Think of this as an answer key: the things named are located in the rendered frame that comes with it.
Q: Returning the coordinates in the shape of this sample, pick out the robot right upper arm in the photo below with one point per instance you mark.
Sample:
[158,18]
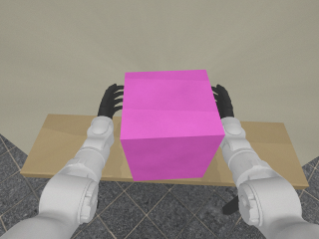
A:
[271,205]

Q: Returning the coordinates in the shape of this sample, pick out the carton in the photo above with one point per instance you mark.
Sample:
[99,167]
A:
[171,127]

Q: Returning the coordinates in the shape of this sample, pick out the robot right hand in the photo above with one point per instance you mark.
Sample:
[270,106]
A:
[224,106]

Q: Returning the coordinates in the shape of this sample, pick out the table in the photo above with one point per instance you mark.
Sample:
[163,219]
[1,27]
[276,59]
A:
[61,137]

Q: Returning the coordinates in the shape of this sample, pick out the right robot forearm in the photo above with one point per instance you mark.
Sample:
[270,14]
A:
[241,158]

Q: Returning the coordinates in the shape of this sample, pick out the robot left upper arm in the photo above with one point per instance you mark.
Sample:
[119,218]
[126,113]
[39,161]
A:
[68,201]

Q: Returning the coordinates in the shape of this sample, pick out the left robot forearm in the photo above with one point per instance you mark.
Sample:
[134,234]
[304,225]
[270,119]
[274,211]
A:
[91,158]

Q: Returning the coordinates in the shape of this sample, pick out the robot left hand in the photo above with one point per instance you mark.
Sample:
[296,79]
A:
[107,106]

